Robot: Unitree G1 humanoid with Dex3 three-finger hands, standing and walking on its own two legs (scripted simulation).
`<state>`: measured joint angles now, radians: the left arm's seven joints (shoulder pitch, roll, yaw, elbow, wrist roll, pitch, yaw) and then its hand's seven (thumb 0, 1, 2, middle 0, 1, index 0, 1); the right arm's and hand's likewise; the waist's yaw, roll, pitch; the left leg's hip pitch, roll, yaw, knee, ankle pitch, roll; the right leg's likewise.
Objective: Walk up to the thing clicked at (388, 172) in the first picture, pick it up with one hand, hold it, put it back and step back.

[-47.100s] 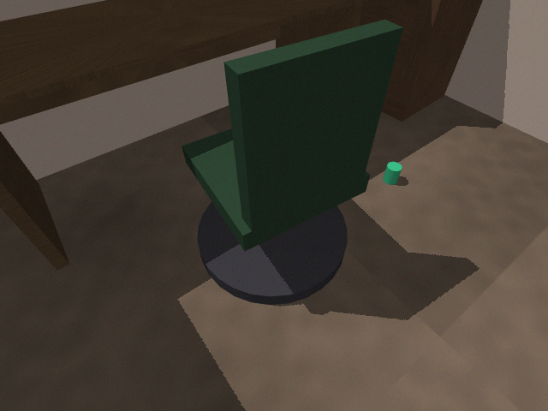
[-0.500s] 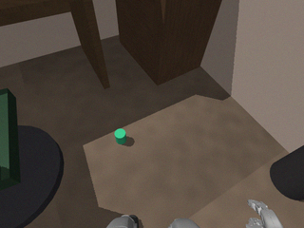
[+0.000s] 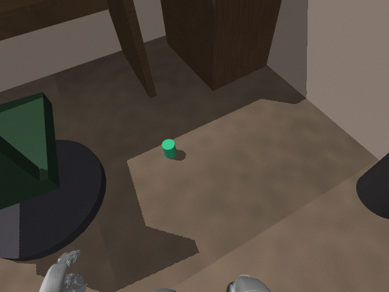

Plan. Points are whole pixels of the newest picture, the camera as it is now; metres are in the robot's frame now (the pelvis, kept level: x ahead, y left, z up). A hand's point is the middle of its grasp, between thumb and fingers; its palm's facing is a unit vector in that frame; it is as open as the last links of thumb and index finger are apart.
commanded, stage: step back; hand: left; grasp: from above
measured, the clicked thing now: (169, 148) +0.89 +0.19 -0.71
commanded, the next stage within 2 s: stand in 1.36 s
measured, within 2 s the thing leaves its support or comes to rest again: neither
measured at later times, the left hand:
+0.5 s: hand out of the picture -0.09 +0.27 -0.14, palm faces -0.07 -0.91 -0.40, open 7.4 cm
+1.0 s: hand out of the picture -0.01 +0.27 -0.13, palm faces -0.06 -0.92 -0.38, open 7.4 cm
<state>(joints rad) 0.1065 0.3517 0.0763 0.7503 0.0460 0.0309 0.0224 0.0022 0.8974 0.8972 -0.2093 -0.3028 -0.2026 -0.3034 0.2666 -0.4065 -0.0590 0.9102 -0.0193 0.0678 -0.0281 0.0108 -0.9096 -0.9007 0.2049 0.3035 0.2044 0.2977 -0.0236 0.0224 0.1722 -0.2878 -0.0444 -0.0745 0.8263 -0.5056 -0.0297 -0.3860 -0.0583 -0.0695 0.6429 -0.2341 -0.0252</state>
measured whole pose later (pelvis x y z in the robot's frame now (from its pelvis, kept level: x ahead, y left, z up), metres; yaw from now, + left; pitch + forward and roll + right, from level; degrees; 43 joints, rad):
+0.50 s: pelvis -0.13 +0.01 +0.00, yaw -5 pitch -3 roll +0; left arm 0.29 0.35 0.06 0.98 0.05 -0.01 0.00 0.00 0.90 0.90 -0.21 -0.30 -0.20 -0.30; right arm 0.14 -0.39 -0.06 0.89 -0.03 0.05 0.01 0.01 -0.91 -0.90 0.21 0.30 0.21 0.30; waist 0.05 0.05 0.08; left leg -0.38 0.01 -0.05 0.81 -0.44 0.01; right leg -0.19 0.03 0.06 0.60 -0.37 -0.02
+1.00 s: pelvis -0.12 +0.02 +0.01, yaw -3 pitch -3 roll +0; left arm 0.16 0.36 0.05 0.98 0.04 -0.04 -0.01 0.00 0.90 0.90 -0.21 -0.30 -0.20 -0.30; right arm 0.22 -0.38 -0.05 1.00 -0.01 0.01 0.00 0.01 -0.91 -0.90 0.21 0.30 0.21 0.30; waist 0.00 0.02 0.06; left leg -0.31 -0.01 -0.04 0.78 -0.50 0.00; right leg -0.20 -0.02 -0.02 0.56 -0.32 -0.01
